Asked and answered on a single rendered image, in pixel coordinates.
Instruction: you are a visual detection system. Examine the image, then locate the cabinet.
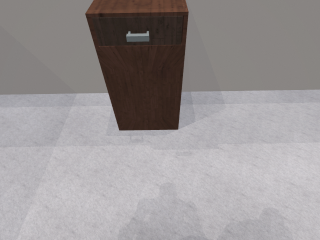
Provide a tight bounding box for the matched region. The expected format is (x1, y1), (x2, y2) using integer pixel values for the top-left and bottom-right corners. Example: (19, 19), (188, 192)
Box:
(85, 0), (189, 131)

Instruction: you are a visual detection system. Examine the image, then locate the drawer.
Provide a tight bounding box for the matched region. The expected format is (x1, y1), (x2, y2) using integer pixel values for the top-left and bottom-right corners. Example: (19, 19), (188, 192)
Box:
(92, 15), (183, 46)

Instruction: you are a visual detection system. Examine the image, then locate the handle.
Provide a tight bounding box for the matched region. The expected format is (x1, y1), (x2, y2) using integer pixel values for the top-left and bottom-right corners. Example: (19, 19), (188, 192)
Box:
(126, 31), (150, 42)

